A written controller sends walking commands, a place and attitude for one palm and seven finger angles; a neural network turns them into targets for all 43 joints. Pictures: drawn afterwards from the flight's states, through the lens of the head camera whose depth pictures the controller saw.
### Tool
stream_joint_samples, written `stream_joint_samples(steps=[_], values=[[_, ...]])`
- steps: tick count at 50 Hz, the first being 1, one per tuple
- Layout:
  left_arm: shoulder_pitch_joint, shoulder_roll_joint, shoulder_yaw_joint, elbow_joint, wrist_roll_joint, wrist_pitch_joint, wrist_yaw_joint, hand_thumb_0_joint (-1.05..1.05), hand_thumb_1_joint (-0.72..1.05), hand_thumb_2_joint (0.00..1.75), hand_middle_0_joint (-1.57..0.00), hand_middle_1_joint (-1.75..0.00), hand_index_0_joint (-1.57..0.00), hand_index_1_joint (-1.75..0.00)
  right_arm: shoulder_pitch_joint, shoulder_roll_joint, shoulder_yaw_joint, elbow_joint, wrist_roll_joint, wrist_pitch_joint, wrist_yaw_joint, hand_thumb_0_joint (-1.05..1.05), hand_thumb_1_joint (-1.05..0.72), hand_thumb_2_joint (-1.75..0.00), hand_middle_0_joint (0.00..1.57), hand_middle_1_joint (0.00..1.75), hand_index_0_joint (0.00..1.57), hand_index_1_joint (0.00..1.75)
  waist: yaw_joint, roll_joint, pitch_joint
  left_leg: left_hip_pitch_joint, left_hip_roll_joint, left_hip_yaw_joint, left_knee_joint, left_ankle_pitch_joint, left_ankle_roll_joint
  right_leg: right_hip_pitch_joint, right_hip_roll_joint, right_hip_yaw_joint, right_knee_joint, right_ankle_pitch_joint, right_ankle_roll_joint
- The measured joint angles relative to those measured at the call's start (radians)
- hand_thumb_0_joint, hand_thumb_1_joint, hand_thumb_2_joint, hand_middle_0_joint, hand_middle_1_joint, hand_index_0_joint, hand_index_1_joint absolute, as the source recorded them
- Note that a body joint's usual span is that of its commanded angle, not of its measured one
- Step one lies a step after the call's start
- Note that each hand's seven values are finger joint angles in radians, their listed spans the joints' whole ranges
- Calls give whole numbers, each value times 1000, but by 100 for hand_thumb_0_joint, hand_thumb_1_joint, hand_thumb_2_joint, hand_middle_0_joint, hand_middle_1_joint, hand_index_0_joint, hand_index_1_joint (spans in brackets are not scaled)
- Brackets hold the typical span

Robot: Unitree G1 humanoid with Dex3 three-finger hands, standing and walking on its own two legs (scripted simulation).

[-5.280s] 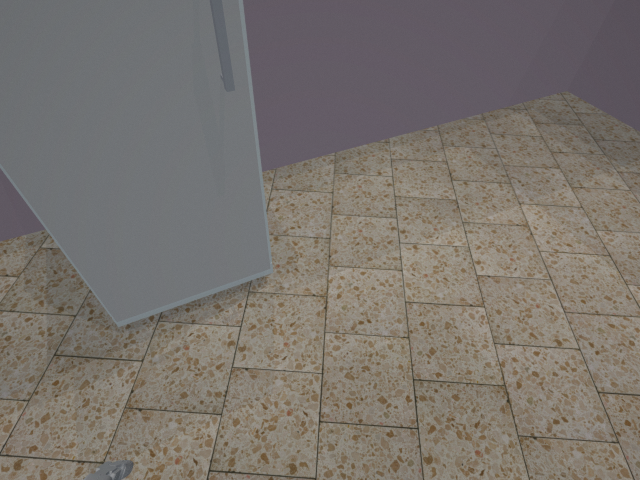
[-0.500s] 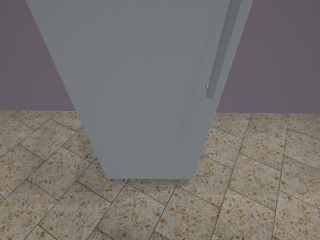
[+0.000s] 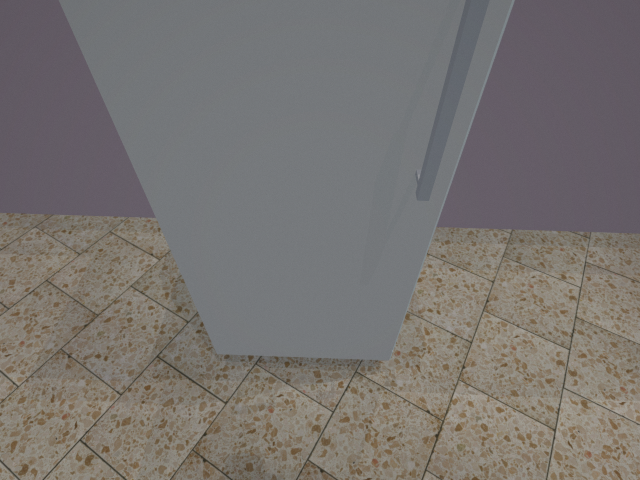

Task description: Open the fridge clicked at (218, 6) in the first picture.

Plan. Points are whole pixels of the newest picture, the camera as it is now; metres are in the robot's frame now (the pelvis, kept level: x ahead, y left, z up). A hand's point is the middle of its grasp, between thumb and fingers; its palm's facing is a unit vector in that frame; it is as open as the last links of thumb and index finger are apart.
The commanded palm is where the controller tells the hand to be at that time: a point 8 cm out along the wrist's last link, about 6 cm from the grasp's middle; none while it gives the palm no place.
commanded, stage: come to a stop and stand still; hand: right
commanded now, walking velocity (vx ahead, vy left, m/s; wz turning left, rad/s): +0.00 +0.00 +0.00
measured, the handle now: (444, 97) +0.54 -0.13 +0.22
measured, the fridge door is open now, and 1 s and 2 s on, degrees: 0 0 0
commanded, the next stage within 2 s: look again from close up in 0.64 s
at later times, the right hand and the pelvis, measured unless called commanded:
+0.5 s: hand out of the picture +0.05 -0.22 -0.14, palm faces +0.01 +0.94 -0.34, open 7.4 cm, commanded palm none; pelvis -0.03 +0.02 +0.00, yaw +0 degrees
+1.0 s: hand out of the picture -0.01 -0.21 -0.17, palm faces -0.01 +0.96 -0.28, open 7.4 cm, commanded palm none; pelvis -0.03 +0.01 +0.00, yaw -1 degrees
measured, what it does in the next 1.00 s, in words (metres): stands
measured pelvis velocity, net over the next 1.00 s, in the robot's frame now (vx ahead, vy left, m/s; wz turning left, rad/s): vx -0.03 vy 0.01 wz -0.01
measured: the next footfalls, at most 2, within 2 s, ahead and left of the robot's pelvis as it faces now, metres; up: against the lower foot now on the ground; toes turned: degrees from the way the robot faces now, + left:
none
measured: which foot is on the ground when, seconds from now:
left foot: down 0.00-1.00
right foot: down 0.00-1.00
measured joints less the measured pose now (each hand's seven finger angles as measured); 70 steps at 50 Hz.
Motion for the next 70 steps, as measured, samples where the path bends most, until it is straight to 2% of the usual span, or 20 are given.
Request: stream_joint_samples(steps=[9, 17, 25, 32, 43, 57, 70], values=[[-39, 94, 30, -84, -1, 15, 6, 1, 91, 89, -20, -30, -20, -30, -20, -67, -22, -103, 0, 7, -1, 0, -90, -90, 20, 30, 20, 30, -1, -19, -38, -9, -23, 9, 85, -46, 16, -24, -30, 11, 118, -63, 14], [-101, 156, 26, -109, 2, 19, -13, 1, 91, 89, -20, -30, -20, -30, -88, -135, -22, -136, 3, 0, 11, 0, -90, -90, 20, 30, 20, 30, -5, -20, -46, 8, -30, 13, 35, 1, 26, -10, -34, 13, 72, -15, 21], [-108, 185, 15, -96, 3, 24, -30, 1, 91, 89, -20, -30, -20, -30, -117, -179, -17, -135, 3, 1, 19, 0, -90, -90, 20, 30, 20, 30, -6, -20, -43, 12, -29, 18, -25, 53, 29, -11, -29, 17, 15, 38, 23], [-77, 185, 9, -56, 1, 30, -36, 1, 91, 89, -20, -30, -20, -30, -100, -182, -12, -103, 3, 7, 21, 0, -90, -90, 20, 30, 20, 30, -4, -20, -31, 9, -27, 19, -51, 74, 27, -17, -25, 18, -6, 58, 21], [-42, 154, 3, 13, -5, 28, -34, 1, 91, 89, -20, -30, -20, -30, -69, -145, -4, -45, 6, 9, 16, 0, -90, -90, 20, 30, 20, 30, -1, -12, -4, 19, -22, 21, -75, 85, 19, -13, -19, 20, -21, 63, 16], [-97, 115, 0, 19, -9, 22, -27, 1, 91, 89, -20, -30, -20, -30, -79, -105, 0, -29, 3, 6, 8, 0, -90, -90, 20, 30, 20, 30, -9, -10, 4, 40, -18, 18, -91, 87, 13, 10, -14, 16, -39, 65, 12], [-126, 121, 2, 15, -8, 21, -26, 1, 91, 89, -20, -30, -20, -30, -88, -109, -3, -32, 2, 1, 8, 0, -90, -90, 20, 30, 20, 30, -14, -18, 4, 50, -20, 21, -101, 84, 15, 22, -16, 19, -55, 67, 14]])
